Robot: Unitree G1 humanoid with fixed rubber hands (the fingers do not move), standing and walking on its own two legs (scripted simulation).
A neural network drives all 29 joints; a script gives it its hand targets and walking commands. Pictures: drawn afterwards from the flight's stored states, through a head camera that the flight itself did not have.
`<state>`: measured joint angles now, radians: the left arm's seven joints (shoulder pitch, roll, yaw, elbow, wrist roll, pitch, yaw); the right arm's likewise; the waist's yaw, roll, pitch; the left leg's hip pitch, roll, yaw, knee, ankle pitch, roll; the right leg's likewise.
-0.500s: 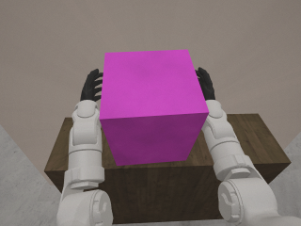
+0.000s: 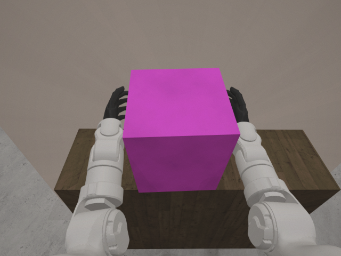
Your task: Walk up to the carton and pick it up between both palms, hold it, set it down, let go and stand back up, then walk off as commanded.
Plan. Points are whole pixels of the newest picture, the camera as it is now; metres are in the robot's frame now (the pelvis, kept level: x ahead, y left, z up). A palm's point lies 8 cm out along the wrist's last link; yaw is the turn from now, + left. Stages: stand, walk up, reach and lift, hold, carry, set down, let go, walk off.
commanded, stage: set down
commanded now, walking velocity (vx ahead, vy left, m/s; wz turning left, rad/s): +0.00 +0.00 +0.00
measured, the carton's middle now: (176, 134) +0.39 +0.00 +0.09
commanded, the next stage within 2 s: none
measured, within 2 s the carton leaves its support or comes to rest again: rests again in 1.80 s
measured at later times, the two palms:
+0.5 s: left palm (115, 119) +0.41 +0.15 +0.12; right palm (235, 119) +0.41 -0.15 +0.11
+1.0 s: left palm (122, 127) +0.42 +0.14 +0.08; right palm (235, 125) +0.42 -0.16 +0.09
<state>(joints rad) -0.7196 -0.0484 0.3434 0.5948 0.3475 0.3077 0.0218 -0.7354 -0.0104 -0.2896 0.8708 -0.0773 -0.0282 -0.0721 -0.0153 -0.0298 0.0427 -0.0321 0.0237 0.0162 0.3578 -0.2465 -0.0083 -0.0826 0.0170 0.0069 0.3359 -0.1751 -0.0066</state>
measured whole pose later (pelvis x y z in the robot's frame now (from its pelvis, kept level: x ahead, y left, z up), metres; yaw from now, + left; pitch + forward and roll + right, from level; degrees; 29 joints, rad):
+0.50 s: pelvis +0.02 +0.00 +0.00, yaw +0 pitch -3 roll -1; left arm -0.70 -0.06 0.34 0.63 0.35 0.24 0.05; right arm -0.73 -0.01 -0.34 0.92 -0.14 -0.09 -0.04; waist -0.01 -0.01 0.04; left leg -0.03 0.02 0.02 0.36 -0.27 -0.01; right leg -0.08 0.02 0.00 0.34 -0.20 -0.01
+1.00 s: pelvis +0.02 +0.00 +0.00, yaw +0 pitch +1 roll -1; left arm -0.71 -0.08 0.36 0.78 0.35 0.14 0.09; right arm -0.73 -0.01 -0.47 0.97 -0.26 -0.12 0.02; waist -0.01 -0.01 0.01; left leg -0.10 0.02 0.02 0.36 -0.27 -0.01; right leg -0.15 0.02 0.00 0.34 -0.20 -0.01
